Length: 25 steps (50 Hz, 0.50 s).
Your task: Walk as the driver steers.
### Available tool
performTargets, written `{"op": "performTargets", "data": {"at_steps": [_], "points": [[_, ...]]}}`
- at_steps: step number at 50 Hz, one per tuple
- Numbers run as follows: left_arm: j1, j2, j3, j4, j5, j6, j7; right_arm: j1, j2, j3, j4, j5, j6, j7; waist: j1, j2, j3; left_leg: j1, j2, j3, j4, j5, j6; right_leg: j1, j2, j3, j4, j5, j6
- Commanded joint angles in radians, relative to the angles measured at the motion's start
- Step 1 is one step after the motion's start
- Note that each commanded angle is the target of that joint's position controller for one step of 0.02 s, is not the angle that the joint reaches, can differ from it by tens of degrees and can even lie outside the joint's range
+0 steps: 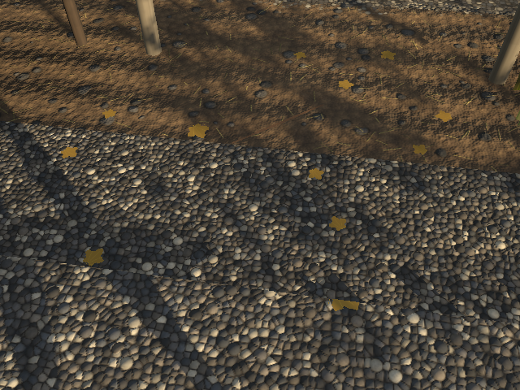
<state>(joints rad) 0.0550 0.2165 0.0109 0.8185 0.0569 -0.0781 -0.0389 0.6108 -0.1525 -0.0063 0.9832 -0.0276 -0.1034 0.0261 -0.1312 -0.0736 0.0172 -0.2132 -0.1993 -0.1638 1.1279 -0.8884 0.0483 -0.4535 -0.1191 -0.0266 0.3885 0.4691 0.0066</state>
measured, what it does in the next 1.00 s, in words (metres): walks ahead: left foot 0.15 m higher, then right foot 0.15 m lower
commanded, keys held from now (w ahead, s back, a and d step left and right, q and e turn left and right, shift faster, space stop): no key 0.32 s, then w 0.26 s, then w+e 0.28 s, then e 0.14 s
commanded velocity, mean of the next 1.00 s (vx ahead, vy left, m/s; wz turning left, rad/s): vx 0.24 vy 0.00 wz -0.10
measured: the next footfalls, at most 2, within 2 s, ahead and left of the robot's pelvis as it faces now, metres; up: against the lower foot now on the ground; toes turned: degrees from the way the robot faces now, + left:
left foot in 0.30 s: +0.03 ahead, +0.09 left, +0.15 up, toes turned +3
right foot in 0.82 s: +0.26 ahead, -0.16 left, +0.00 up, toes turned -3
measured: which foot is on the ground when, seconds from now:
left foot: down 0.00-0.02, up 0.04-0.28, down 0.30-0.82, up 0.84-1.00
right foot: down 0.00-0.52, up 0.54-0.80, down 0.82-1.00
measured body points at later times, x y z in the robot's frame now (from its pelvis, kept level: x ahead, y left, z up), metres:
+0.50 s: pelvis +0.08 -0.04 -0.03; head +0.08 -0.03 +0.42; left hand +0.12 +0.21 -0.18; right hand +0.14 -0.26 -0.16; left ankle -0.01 +0.09 -0.62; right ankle +0.13 -0.12 -0.77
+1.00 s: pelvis +0.22 -0.11 -0.05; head +0.22 -0.12 +0.40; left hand +0.24 +0.15 -0.19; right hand +0.33 -0.37 -0.17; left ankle +0.26 +0.05 -0.65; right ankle +0.22 -0.16 -0.77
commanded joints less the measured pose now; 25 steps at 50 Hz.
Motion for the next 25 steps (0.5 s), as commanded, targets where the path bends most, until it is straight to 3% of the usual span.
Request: {"op": "performTargets", "data": {"at_steps": [1,2,3,4,5,6,7,8,9,10,11,12,13,15,16,17,18,21,23,25], "points": [[0.512,0.215,0.073,0.094,-0.041,0.001,0.015,0.047,-0.082,0.011,-0.069,0.000,-0.006,0.048,0.229,-0.117,-0.312,-0.504,0.060,-0.055,0.387,0.570,-0.096,1.042,-0.182,0.076,0.165,0.592,-0.267],[0.484,0.227,0.069,0.068,-0.031,0.011,-0.034,0.302,-0.055,0.007,-0.009,-0.019,0.017,0.067,0.135,-0.258,-0.619,-0.647,0.011,0.052,0.886,-0.130,-0.157,1.274,-0.389,0.327,0.267,0.829,-0.518],[0.434,0.210,0.060,0.034,0.030,0.017,-0.049,0.155,-0.172,-0.027,-0.075,0.005,0.042,0.060,0.184,-0.070,-0.482,-0.791,0.041,0.043,1.044,-0.062,-0.170,1.071,-0.394,0.425,0.191,0.687,-0.485],[0.371,0.196,0.042,0.027,0.026,0.018,-0.057,0.023,-0.174,-0.041,-0.129,0.015,0.060,0.047,0.146,-0.008,-0.327,-0.772,0.087,0.055,1.011,0.017,-0.149,0.799,-0.350,0.317,0.156,0.476,-0.392],[0.117,0.154,0.014,-0.029,-0.035,0.008,-0.075,-0.018,-0.129,-0.022,-0.183,0.004,0.064,0.036,0.015,0.029,-0.241,-0.727,0.183,0.070,0.821,0.119,-0.172,0.514,-0.331,0.354,0.051,-0.048,-0.344],[0.068,0.117,-0.004,-0.049,-0.037,0.000,-0.072,-0.051,-0.079,-0.006,-0.167,-0.006,0.068,0.030,-0.006,0.090,-0.087,-0.596,0.240,0.055,0.694,0.121,-0.189,0.172,-0.299,0.270,-0.033,-0.254,-0.287],[0.134,0.132,0.001,-0.024,-0.036,-0.004,-0.063,-0.007,-0.024,0.016,-0.140,0.004,0.068,0.030,-0.020,0.065,-0.034,-0.457,0.251,0.081,0.644,0.070,-0.212,-0.018,-0.260,0.210,-0.097,-0.355,-0.254],[0.190,0.137,0.002,0.007,-0.042,-0.010,-0.056,0.039,-0.023,0.017,-0.120,0.017,0.074,0.036,-0.019,0.029,-0.011,-0.392,0.244,0.113,0.634,0.040,-0.240,-0.101,-0.224,0.194,-0.116,-0.433,-0.250],[0.186,0.184,0.019,0.014,-0.023,-0.022,-0.044,0.095,-0.006,0.023,-0.099,0.010,0.080,0.041,-0.031,-0.004,0.011,-0.306,0.230,0.145,0.648,0.182,-0.207,-0.196,-0.165,0.145,-0.121,-0.487,-0.234],[0.166,0.201,0.023,0.000,-0.013,-0.031,-0.033,0.084,-0.031,0.018,-0.111,0.005,0.077,0.043,-0.025,0.011,-0.010,-0.289,0.215,0.164,0.628,0.222,-0.199,-0.200,-0.150,0.136,-0.117,-0.500,-0.212],[0.176,0.199,0.021,0.000,-0.015,-0.035,-0.024,0.046,-0.054,0.014,-0.140,0.003,0.075,0.045,-0.005,0.001,-0.048,-0.312,0.209,0.167,0.590,0.222,-0.185,-0.115,-0.155,0.148,-0.095,-0.491,-0.189],[0.209,0.128,0.001,0.011,-0.016,-0.033,-0.014,-0.036,-0.053,0.020,-0.177,-0.009,0.066,0.038,0.053,0.013,-0.060,-0.439,0.268,0.070,0.596,0.406,-0.187,-0.001,-0.167,0.206,-0.071,-0.538,-0.206],[0.223,0.115,-0.010,0.021,-0.027,-0.026,-0.014,-0.067,-0.064,0.021,-0.202,-0.013,0.059,0.039,0.065,0.016,-0.074,-0.511,0.288,0.041,0.559,0.420,-0.186,0.086,-0.193,0.266,-0.064,-0.575,-0.211],[0.255,0.111,-0.019,0.042,-0.038,-0.016,-0.025,-0.117,-0.078,0.025,-0.231,0.003,0.043,0.045,0.102,0.027,-0.072,-0.598,0.308,0.016,0.502,0.361,-0.197,0.181,-0.199,0.312,-0.056,-0.678,-0.205],[0.262,0.151,-0.012,0.047,-0.066,-0.011,-0.040,-0.131,-0.092,0.023,-0.244,0.019,0.046,0.055,0.079,0.027,-0.069,-0.478,0.258,0.090,0.407,0.093,-0.176,0.123,-0.178,0.287,-0.098,-0.770,-0.159],[0.274,0.146,-0.013,0.056,-0.063,-0.008,-0.048,-0.110,-0.070,0.028,-0.230,0.011,0.044,0.065,0.082,0.021,-0.040,-0.447,0.249,0.103,0.360,0.070,-0.160,0.115,-0.143,0.246,-0.110,-0.909,-0.129],[0.296,0.166,-0.004,0.066,-0.053,-0.003,-0.043,-0.122,-0.077,0.025,-0.226,-0.001,0.037,0.066,0.097,0.014,-0.009,-0.470,0.226,0.124,0.302,0.007,-0.130,0.137,-0.123,0.246,-0.125,-1.008,-0.126],[0.375,0.214,0.025,0.094,-0.034,0.013,-0.002,-0.208,-0.071,0.019,-0.259,-0.006,0.018,0.042,0.142,0.010,0.011,-0.563,0.196,0.163,0.256,-0.139,-0.055,0.270,-0.178,0.321,-0.187,-1.154,-0.155],[0.353,0.209,0.033,0.086,-0.025,0.009,0.015,-0.230,-0.051,0.027,-0.273,0.000,0.006,0.031,0.123,0.022,0.016,-0.540,0.204,0.160,0.227,-0.156,0.002,0.246,-0.158,0.248,-0.190,-1.110,-0.145],[0.281,0.183,0.031,0.050,-0.025,0.001,0.020,-0.237,-0.082,0.024,-0.285,-0.010,-0.003,0.021,0.093,0.080,0.008,-0.477,0.244,0.083,0.065,-0.189,0.102,0.172,-0.084,0.140,-0.113,-1.000,-0.150]]}}
Keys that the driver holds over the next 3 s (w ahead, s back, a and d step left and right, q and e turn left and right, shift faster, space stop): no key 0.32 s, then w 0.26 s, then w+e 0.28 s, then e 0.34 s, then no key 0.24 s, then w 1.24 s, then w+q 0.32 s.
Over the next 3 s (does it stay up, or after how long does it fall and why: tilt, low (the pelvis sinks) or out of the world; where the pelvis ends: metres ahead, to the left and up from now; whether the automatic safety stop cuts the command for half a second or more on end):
stays up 1.06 -0.40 -0.19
